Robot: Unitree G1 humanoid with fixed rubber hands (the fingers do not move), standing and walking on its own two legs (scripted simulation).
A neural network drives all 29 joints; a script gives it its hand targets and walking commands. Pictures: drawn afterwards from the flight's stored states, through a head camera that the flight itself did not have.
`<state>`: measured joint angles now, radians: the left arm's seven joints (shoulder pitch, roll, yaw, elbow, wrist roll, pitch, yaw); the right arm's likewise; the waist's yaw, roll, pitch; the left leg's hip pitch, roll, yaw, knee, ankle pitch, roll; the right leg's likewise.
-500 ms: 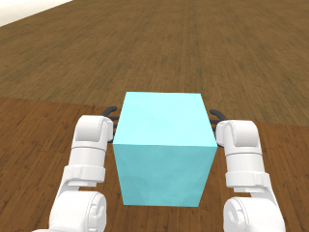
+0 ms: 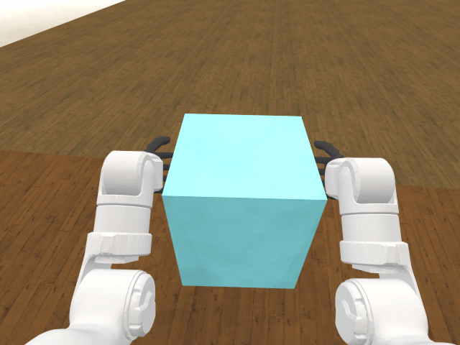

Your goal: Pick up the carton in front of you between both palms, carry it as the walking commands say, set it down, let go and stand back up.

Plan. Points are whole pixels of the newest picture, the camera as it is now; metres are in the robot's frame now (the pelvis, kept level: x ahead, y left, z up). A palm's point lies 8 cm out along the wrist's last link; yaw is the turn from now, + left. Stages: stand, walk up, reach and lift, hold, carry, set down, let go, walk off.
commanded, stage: carry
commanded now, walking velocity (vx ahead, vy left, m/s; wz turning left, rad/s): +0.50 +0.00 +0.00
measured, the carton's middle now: (240, 202) +0.36 +0.00 +0.11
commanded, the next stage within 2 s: none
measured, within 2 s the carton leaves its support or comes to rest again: neither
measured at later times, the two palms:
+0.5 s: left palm (185, 92) +0.62 +0.13 +0.20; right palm (314, 95) +0.60 -0.17 +0.20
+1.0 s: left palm (189, 30) +0.95 +0.16 +0.26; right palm (285, 32) +0.94 -0.14 +0.26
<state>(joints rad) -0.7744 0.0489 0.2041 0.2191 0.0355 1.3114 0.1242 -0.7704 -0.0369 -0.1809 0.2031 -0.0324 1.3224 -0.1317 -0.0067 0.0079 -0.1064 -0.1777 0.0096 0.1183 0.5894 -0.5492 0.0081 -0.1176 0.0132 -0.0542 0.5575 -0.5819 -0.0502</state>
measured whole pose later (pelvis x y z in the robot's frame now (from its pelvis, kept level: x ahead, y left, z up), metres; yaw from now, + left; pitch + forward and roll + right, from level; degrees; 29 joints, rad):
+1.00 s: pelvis +0.56 +0.00 +0.08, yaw +0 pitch +3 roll +2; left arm -0.90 0.05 0.29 0.19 0.04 1.32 0.14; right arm -0.90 0.00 -0.28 0.18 -0.10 1.32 -0.12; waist -0.01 -0.03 -0.02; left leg -0.58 -0.01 0.18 0.70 -0.30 0.07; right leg -0.21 -0.06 -0.07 0.86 -0.51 -0.03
